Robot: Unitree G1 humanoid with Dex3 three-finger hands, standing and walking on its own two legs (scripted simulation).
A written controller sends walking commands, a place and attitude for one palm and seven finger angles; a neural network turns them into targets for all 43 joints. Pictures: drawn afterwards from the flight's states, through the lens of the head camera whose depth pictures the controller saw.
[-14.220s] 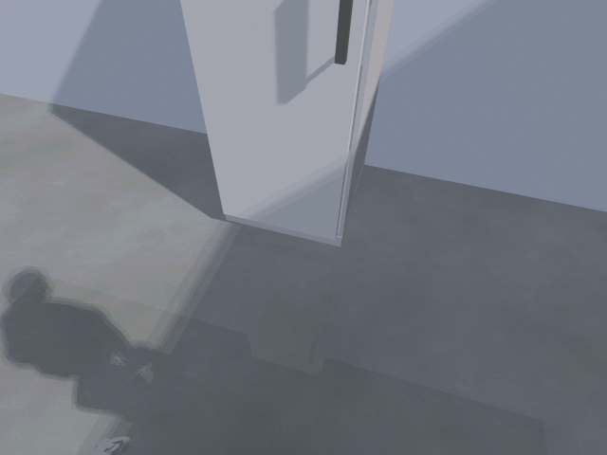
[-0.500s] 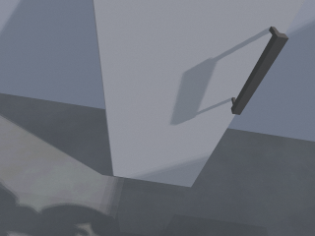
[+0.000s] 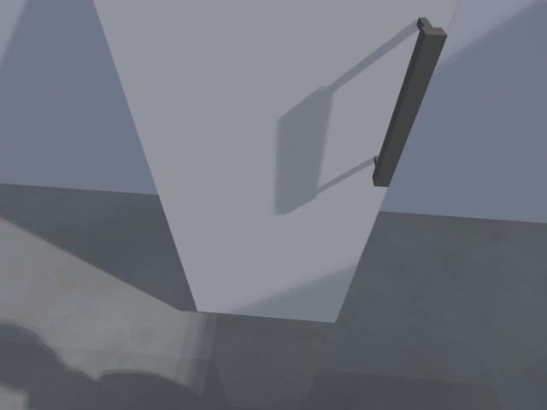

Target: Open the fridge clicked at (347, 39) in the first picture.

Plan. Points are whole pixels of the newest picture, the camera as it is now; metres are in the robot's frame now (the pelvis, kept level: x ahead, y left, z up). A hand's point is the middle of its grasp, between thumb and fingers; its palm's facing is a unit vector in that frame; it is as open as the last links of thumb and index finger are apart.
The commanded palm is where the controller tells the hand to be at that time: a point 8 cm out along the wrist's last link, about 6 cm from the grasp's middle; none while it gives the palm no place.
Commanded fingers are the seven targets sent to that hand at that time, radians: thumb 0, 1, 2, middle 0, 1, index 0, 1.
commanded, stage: come to a stop and stand still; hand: right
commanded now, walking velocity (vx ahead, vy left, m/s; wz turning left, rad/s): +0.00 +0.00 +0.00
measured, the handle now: (399, 112) +0.51 -0.18 +0.20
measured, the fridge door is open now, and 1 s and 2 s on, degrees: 0 0 0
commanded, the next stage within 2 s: look again from close up in 0.06 s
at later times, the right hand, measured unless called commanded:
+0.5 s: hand out of the picture -0.01 -0.18 -0.18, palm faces -0.01 +0.97 -0.23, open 7.4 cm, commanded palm none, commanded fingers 0.00 -0.90 -0.90 0.20 0.30 0.20 0.30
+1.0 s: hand out of the picture -0.05 -0.15 -0.18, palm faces +0.04 +0.99 -0.16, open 7.4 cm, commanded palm none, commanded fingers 0.00 -0.90 -0.90 0.20 0.30 0.20 0.30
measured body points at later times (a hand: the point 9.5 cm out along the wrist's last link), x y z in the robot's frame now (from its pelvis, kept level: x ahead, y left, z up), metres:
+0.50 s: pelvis -0.03 +0.00 +0.00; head -0.04 +0.01 +0.45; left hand -0.04 +0.23 -0.16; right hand -0.01 -0.24 -0.16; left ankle -0.04 +0.14 -0.74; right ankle +0.00 -0.11 -0.74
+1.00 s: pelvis -0.03 +0.02 +0.00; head -0.03 +0.01 +0.45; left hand -0.02 +0.24 -0.15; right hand -0.05 -0.20 -0.16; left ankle -0.04 +0.14 -0.74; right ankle +0.00 -0.11 -0.74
